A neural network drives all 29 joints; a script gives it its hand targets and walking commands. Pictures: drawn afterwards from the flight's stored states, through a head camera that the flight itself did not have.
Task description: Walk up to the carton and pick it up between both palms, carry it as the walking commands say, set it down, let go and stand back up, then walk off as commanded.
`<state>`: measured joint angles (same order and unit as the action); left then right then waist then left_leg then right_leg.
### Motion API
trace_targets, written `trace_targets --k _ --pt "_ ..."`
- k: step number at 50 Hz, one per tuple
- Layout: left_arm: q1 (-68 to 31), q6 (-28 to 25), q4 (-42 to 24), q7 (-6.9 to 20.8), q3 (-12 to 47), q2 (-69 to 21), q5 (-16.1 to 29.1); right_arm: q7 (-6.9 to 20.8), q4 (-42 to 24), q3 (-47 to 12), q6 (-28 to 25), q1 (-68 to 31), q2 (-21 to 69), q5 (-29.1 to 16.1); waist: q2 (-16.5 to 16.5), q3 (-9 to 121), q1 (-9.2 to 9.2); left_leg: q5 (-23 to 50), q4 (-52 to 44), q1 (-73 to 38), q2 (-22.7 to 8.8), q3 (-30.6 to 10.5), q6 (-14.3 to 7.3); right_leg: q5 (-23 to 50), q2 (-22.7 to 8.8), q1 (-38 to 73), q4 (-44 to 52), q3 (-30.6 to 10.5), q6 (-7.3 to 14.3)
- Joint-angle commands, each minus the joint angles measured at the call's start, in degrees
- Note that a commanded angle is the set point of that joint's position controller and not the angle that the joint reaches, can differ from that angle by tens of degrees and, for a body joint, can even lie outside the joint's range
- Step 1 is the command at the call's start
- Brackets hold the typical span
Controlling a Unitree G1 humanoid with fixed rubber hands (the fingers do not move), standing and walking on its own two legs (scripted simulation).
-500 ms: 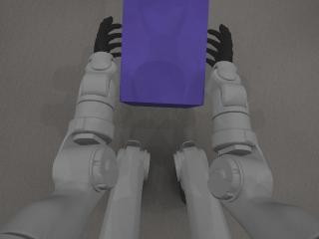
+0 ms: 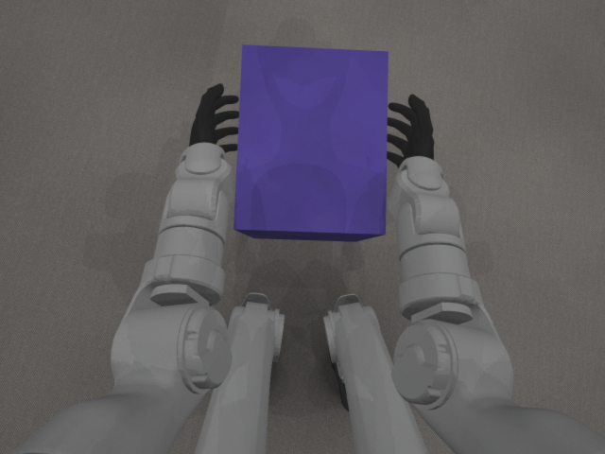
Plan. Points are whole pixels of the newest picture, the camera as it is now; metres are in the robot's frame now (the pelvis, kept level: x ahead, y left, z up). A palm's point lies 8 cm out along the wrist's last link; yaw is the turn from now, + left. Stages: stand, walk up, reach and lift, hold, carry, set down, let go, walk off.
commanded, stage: reach and lift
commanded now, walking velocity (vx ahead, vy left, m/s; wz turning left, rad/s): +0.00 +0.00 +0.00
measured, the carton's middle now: (309, 161) +0.49 +0.00 -0.14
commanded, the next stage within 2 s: none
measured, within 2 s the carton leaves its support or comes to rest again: neither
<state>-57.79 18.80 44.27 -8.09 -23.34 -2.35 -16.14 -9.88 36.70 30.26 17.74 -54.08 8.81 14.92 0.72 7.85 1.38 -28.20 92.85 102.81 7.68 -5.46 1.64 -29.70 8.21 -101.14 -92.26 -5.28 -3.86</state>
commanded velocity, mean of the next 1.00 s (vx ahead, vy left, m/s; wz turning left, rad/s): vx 0.00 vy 0.00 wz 0.00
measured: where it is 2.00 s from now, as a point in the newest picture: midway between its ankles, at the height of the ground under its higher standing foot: (299, 382)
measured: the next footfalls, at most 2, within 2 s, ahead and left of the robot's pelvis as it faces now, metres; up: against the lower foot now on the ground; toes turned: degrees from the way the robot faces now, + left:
none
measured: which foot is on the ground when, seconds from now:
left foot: down 0.00-1.00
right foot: down 0.00-1.00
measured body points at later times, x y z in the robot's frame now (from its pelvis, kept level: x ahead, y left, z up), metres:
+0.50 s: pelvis +0.02 +0.00 +0.06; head +0.22 +0.02 +0.47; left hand +0.47 +0.13 +0.00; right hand +0.46 -0.13 +0.01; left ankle +0.10 +0.11 -0.51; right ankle +0.09 -0.13 -0.51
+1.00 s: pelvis +0.04 +0.00 +0.13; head +0.19 +0.01 +0.55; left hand +0.45 +0.13 +0.07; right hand +0.44 -0.13 +0.08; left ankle +0.10 +0.11 -0.51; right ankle +0.09 -0.13 -0.51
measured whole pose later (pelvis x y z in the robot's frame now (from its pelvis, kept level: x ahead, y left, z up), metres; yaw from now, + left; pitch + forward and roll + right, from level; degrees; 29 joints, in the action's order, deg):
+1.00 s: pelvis +0.04 +0.00 +0.13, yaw +1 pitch +27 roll -1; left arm -38.5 14.6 40.6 -8.4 -20.8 -7.3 -14.7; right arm -9.3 34.5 25.7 13.4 -35.5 12.6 14.1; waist 0.4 8.8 1.6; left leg -23.7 65.6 68.5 6.9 -8.0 1.0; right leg -24.7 7.1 -67.1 -64.9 -7.3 -1.9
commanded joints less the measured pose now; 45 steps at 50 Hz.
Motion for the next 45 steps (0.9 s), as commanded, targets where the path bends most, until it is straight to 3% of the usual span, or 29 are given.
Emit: trace_targets --k 1,45 --pt "-33.81 -2.25 2.95 16.06 27.25 -62.06 8.70 17.49 6.33 -32.04 -0.52 -37.29 57.99 -8.50 -3.64 53.61 0.03 13.82 -11.47 -36.78 2.57 6.84 -0.39 11.88 3.33 25.51 10.36 8.19 1.68" --pt "-14.19 -5.92 -0.63 15.99 32.41 -64.33 8.36 17.33 5.23 -37.56 -3.72 -15.23 60.37 -7.35 -2.74 41.33 0.24 19.40 -33.07 -57.76 1.42 2.41 -0.63 19.76 1.67 50.68 32.32 3.70 2.33"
